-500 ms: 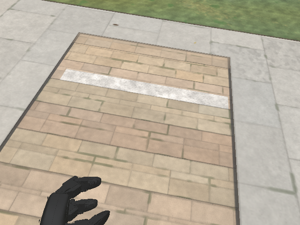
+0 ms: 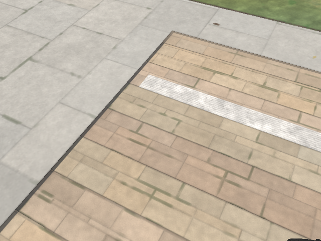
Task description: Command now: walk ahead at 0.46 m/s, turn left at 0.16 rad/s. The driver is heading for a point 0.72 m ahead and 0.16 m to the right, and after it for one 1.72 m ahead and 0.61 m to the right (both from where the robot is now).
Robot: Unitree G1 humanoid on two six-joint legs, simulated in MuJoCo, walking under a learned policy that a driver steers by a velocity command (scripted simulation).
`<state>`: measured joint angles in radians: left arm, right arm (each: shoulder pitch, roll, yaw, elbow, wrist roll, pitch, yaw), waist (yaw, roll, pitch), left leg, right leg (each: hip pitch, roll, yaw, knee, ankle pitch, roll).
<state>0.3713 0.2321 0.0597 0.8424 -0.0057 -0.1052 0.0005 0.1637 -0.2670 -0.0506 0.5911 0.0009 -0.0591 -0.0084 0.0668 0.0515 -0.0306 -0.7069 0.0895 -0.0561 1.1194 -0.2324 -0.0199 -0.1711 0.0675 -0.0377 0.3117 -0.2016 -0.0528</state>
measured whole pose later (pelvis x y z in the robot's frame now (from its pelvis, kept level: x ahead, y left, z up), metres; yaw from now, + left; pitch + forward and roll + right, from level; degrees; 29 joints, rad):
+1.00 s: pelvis +0.18 -0.02 -0.01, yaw +0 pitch -1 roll +0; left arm 0.25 0.18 0.02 0.93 0.01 -0.01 0.03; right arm 0.24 -0.19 -0.07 0.88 -0.01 0.01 -0.04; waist 0.00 0.00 0.03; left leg -0.29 0.03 -0.04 0.54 -0.23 -0.04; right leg -0.21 0.01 0.01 0.55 -0.32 0.00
